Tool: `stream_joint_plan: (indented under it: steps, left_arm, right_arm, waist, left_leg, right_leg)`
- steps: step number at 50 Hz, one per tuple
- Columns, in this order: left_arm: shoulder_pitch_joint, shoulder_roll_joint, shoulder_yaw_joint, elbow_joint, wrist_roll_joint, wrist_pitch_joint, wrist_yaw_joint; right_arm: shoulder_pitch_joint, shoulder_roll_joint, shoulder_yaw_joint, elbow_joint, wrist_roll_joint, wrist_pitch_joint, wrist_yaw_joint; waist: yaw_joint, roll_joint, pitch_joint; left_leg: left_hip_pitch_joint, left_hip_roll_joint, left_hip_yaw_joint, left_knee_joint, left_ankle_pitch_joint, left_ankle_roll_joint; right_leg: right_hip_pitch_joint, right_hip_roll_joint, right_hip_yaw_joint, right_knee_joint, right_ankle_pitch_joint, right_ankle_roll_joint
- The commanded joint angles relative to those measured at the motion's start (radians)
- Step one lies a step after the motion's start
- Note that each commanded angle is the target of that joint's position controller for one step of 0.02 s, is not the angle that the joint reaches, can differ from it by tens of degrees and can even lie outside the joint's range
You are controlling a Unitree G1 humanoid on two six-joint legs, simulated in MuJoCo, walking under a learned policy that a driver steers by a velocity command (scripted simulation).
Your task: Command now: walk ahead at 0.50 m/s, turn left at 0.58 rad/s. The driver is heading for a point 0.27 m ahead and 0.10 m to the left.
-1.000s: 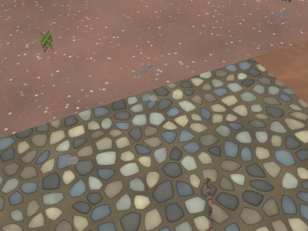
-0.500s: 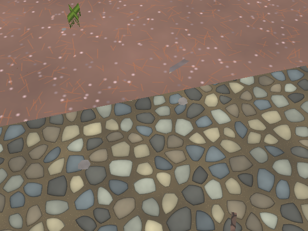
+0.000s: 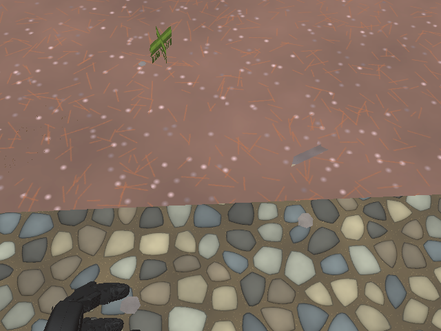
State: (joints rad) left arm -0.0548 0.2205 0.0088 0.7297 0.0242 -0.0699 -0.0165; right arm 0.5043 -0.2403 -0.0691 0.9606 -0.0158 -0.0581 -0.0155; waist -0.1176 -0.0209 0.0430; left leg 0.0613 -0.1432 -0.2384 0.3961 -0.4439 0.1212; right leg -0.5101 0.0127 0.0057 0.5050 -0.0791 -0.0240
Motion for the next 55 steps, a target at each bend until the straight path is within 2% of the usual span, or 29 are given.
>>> stream_joint_plan:
  steps: [1, 2, 3, 4, 5, 6, 8, 10, 13, 16, 20, 22, 23, 24, 25, 26, 27, 28, 29, 32, 34, 36, 38, 39, 40, 41, 43, 45, 55]
  left_arm:
    - [0.447, 0.258, 0.078, 0.019, 0.027, -0.028, 0.045]
    - [0.406, 0.315, 0.094, 0.014, 0.039, -0.015, 0.039]
    - [0.34, 0.213, 0.084, 0.0, 0.02, -0.001, 0.031]
    - [0.276, 0.129, 0.063, -0.009, 0.011, -0.001, 0.029]
    - [0.251, 0.098, 0.052, 0.0, 0.016, -0.006, 0.025]
    - [0.269, 0.092, 0.047, 0.015, 0.013, -0.014, 0.027]
    - [0.315, 0.09, 0.043, 0.052, -0.001, -0.037, 0.02]
    - [0.334, 0.1, 0.044, 0.069, -0.009, -0.054, 0.013]
    - [0.323, 0.114, 0.043, 0.078, -0.006, -0.044, 0.013]
    - [0.333, 0.123, 0.042, 0.094, -0.011, -0.029, 0.013]
    - [0.393, 0.15, 0.051, 0.129, -0.017, -0.009, 0.015]
    - [0.397, 0.147, 0.051, 0.141, -0.023, 0.004, 0.021]
    - [0.441, 0.133, 0.047, 0.145, -0.017, 0.007, 0.023]
    - [0.518, 0.077, 0.031, 0.126, -0.01, 0.009, 0.026]
    - [0.578, 0.028, 0.015, 0.16, -0.038, 0.039, 0.031]
    - [0.507, 0.088, 0.029, 0.158, -0.029, 0.061, 0.035]
    - [0.438, 0.09, 0.033, 0.143, -0.017, 0.072, 0.034]
    - [0.417, 0.081, 0.032, 0.147, -0.012, 0.08, 0.034]
    - [0.42, 0.073, 0.031, 0.155, -0.008, 0.088, 0.034]
    - [0.464, 0.046, 0.025, 0.203, -0.007, 0.101, 0.04]
    - [0.45, 0.035, 0.023, 0.215, -0.008, 0.105, 0.044]
    - [0.456, 0.024, 0.018, 0.235, -0.004, 0.103, 0.047]
    - [0.441, 0.054, 0.018, 0.235, 0.011, 0.089, 0.047]
    - [0.416, 0.086, 0.023, 0.236, 0.004, 0.082, 0.046]
    - [0.404, 0.073, 0.022, 0.247, -0.006, 0.075, 0.042]
    - [0.387, 0.058, 0.017, 0.252, -0.008, 0.066, 0.041]
    - [0.371, 0.056, 0.016, 0.258, -0.01, 0.054, 0.046]
    - [0.383, 0.05, 0.014, 0.27, -0.013, 0.048, 0.049]
    - [0.425, 0.03, 0.006, 0.327, -0.013, 0.052, 0.054]
  right_arm:
    - [-0.082, -0.098, -0.015, -0.12, 0.021, -0.036, 0.015]
    - [0.062, -0.039, -0.007, -0.138, 0.058, -0.023, 0.01]
    - [0.027, -0.129, -0.017, -0.11, 0.013, -0.004, -0.001]
    - [-0.055, -0.127, -0.019, -0.116, 0.001, 0.001, 0.009]
    - [-0.095, -0.102, -0.016, -0.125, -0.003, 0.005, 0.014]
    - [-0.109, -0.089, -0.017, -0.129, -0.015, 0.014, 0.021]
    - [-0.09, -0.065, -0.015, -0.133, -0.021, 0.035, 0.029]
    - [-0.105, -0.053, -0.014, -0.142, -0.02, 0.043, 0.034]
    - [-0.191, -0.04, -0.001, -0.174, -0.019, 0.047, 0.043]
    - [-0.284, -0.018, 0.025, -0.195, -0.015, 0.045, 0.052]
    - [-0.331, -0.045, 0.031, -0.201, -0.018, 0.036, 0.04]
    - [-0.283, -0.05, 0.031, -0.176, -0.028, 0.018, 0.03]
    - [-0.245, -0.089, 0.025, -0.163, -0.039, 0.004, 0.023]
    - [-0.194, -0.152, 0.015, -0.165, -0.046, -0.004, 0.016]
    - [-0.187, -0.114, 0.023, -0.155, -0.005, 0.009, 0.004]
    - [-0.198, -0.084, 0.031, -0.153, 0.012, 0.017, 0.001]
    - [-0.246, -0.072, 0.039, -0.149, 0.008, 0.022, -0.006]
    - [-0.289, -0.056, 0.047, -0.148, -0.001, 0.028, -0.012]
    - [-0.325, -0.055, 0.048, -0.15, -0.002, 0.031, -0.02]
    - [-0.342, -0.052, 0.048, -0.13, -0.004, 0.029, -0.019]
    - [-0.338, -0.056, 0.045, -0.109, -0.001, 0.031, -0.016]
    - [-0.347, -0.061, 0.041, -0.092, 0.006, 0.041, -0.014]
    - [-0.318, -0.05, 0.039, -0.071, 0.008, 0.049, -0.01]
    - [-0.295, -0.042, 0.034, -0.064, 0.015, 0.054, -0.006]
    - [-0.293, -0.038, 0.034, -0.047, 0.015, 0.056, -0.004]
    - [-0.277, -0.035, 0.033, -0.032, 0.011, 0.054, -0.003]
    - [-0.252, -0.044, 0.029, -0.003, 0.007, 0.047, -0.003]
    - [-0.244, -0.039, 0.031, 0.02, 0.006, 0.041, -0.005]
    - [-0.204, -0.017, 0.044, 0.113, 0.008, 0.045, -0.016]
  waist:
    - [0.261, -0.035, -0.34]
    - [0.161, -0.291, -0.437]
    - [0.139, -0.106, -0.315]
    - [0.136, -0.014, -0.166]
    - [0.124, 0.021, -0.083]
    - [0.113, -0.008, -0.053]
    - [0.088, -0.059, -0.058]
    - [0.075, -0.078, -0.084]
    - [0.073, -0.102, -0.079]
    - [0.098, -0.116, -0.086]
    - [0.121, -0.105, -0.083]
    - [0.094, -0.061, -0.084]
    - [0.091, 0.015, -0.121]
    - [0.121, 0.169, -0.213]
    - [0.106, 0.251, -0.303]
    - [0.088, 0.173, -0.236]
    - [0.099, 0.155, -0.153]
    - [0.123, 0.128, -0.114]
    - [0.145, 0.137, -0.089]
    - [0.161, 0.126, -0.106]
    - [0.157, 0.128, -0.093]
    - [0.17, 0.119, -0.063]
    - [0.152, 0.084, -0.016]
    - [0.118, 0.024, 0.035]
    - [0.118, -0.032, 0.056]
    - [0.105, -0.059, 0.045]
    - [0.095, -0.054, 0.011]
    - [0.102, -0.022, -0.004]
    - [0.115, 0.016, 0.018]
  left_leg:
    - [-0.307, 0.115, -0.007, 0.586, 0.577, -0.009]
    - [-0.589, -0.025, 0.095, 0.842, -0.14, -0.035]
    - [-0.67, 0.084, 0.102, 0.911, -0.047, -0.025]
    - [-0.668, 0.116, 0.121, 0.879, 0.057, -0.034]
    - [-0.648, 0.135, 0.134, 0.846, 0.097, -0.046]
    - [-0.626, 0.149, 0.138, 0.82, 0.098, -0.056]
    - [-0.574, 0.137, 0.15, 0.788, 0.08, -0.075]
    - [-0.589, 0.115, 0.156, 0.747, 0.107, -0.085]
    - [-0.598, 0.116, 0.184, 0.587, 0.198, -0.099]
    - [-0.472, 0.123, 0.248, 0.364, 0.324, -0.101]
    - [-0.401, 0.127, 0.261, 0.212, 0.319, -0.078]
    - [-0.291, 0.125, 0.256, 0.039, 0.403, -0.052]
    - [-0.175, 0.2, 0.181, -0.01, 0.62, -0.038]
    - [0.0, 0.429, -0.013, 0.068, 1.087, 0.021]
    - [0.007, 0.532, -0.133, 0.039, 1.114, 0.18]
    - [-0.054, 0.499, -0.137, -0.022, 0.92, 0.195]
    - [-0.123, 0.457, -0.104, -0.071, 0.772, 0.168]
    - [-0.182, 0.419, -0.063, -0.106, 0.679, 0.132]
    - [-0.24, 0.386, -0.017, -0.132, 0.624, 0.1]
    - [-0.291, 0.329, 0.059, -0.139, 0.536, 0.063]
    - [-0.32, 0.317, 0.064, -0.145, 0.394, 0.055]
    - [-0.386, 0.292, 0.069, -0.143, 0.181, 0.022]
    - [-0.455, 0.264, 0.055, -0.152, 0.009, -0.046]
    - [-0.43, 0.217, 0.092, -0.152, 0.05, -0.064]
    - [-0.333, 0.2, 0.12, -0.113, 0.135, -0.067]
    - [-0.255, 0.199, 0.129, -0.077, 0.212, -0.064]
    - [-0.2, 0.207, 0.13, -0.055, 0.292, -0.058]
    - [-0.209, 0.214, 0.127, -0.06, 0.316, -0.057]
    - [-0.224, 0.216, 0.138, -0.07, 0.351, -0.075]
  right_leg:
    - [0.707, -0.267, 0.259, -0.054, -0.149, -0.09]
    - [0.873, -0.494, 0.717, -0.157, -0.15, -0.222]
    - [0.744, -0.445, 0.709, -0.182, -0.292, -0.203]
    - [0.587, -0.39, 0.532, -0.211, -0.27, -0.176]
    - [0.48, -0.345, 0.406, -0.234, -0.063, -0.163]
    - [0.424, -0.313, 0.306, -0.235, 0.147, -0.156]
    - [0.374, -0.28, 0.173, -0.22, 0.518, -0.155]
    - [0.388, -0.266, 0.096, -0.214, 0.686, -0.164]
    - [0.366, -0.236, 0.004, -0.229, 0.703, -0.161]
    - [0.322, -0.196, -0.073, -0.227, 0.663, -0.139]
    - [0.385, -0.232, -0.027, -0.156, 0.571, -0.129]
    - [0.382, -0.209, -0.021, -0.053, 0.441, -0.096]
    - [0.341, -0.169, -0.037, 0.036, 0.287, -0.059]
    - [0.231, -0.11, -0.09, 0.175, -0.164, -0.024]
    - [0.2, -0.029, -0.054, 0.282, -0.549, -0.012]
    - [0.157, -0.022, -0.015, 0.333, -0.596, -0.003]
    - [0.129, -0.025, 0.001, 0.342, -0.563, 0.002]
    - [0.146, -0.039, 0.013, 0.313, -0.511, 0.01]
    - [0.187, -0.048, 0.013, 0.271, -0.459, 0.018]
    - [0.289, -0.027, -0.011, 0.201, -0.373, 0.031]
    - [0.32, -0.025, -0.019, 0.123, -0.311, 0.032]
    - [0.391, -0.02, -0.035, -0.022, -0.176, 0.021]
    - [0.423, -0.094, 0.049, -0.128, -0.135, 0.003]
    - [0.32, -0.116, 0.084, -0.143, -0.216, -0.012]
    - [0.214, -0.12, 0.103, -0.186, -0.288, -0.017]
    - [0.176, -0.124, 0.111, -0.219, -0.295, -0.012]
    - [0.199, -0.118, 0.104, -0.232, -0.238, -0.007]
    - [0.25, -0.114, 0.094, -0.219, -0.184, -0.011]
    - [0.301, -0.112, 0.084, -0.211, -0.123, -0.027]
